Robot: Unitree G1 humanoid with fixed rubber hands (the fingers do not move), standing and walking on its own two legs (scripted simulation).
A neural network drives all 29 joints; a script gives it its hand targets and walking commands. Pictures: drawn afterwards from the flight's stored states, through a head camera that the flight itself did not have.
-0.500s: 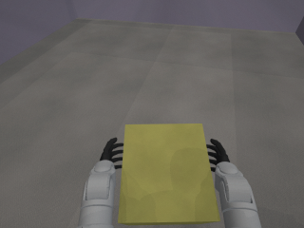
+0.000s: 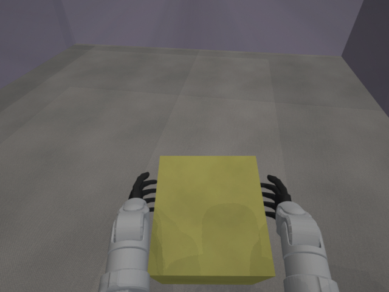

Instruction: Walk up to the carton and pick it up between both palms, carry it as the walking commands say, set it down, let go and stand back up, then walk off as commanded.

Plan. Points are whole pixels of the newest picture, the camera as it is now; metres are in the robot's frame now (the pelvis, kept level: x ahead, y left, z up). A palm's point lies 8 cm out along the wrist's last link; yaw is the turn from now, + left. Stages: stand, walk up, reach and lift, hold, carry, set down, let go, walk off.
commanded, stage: hold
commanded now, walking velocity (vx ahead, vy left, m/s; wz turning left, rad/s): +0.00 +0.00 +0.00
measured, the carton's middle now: (207, 222) +0.30 +0.00 -0.04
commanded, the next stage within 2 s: set down in 0.04 s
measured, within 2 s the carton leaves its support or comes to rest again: neither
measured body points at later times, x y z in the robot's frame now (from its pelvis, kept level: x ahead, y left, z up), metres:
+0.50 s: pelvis +0.00 -0.02 -0.01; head +0.01 -0.01 +0.44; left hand +0.31 +0.14 -0.02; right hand +0.30 -0.18 -0.01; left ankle +0.03 +0.10 -0.75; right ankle +0.01 -0.13 -0.75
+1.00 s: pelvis -0.03 -0.01 -0.05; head +0.11 +0.00 +0.38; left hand +0.34 +0.14 -0.10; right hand +0.33 -0.18 -0.10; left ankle +0.03 +0.10 -0.75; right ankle +0.01 -0.13 -0.75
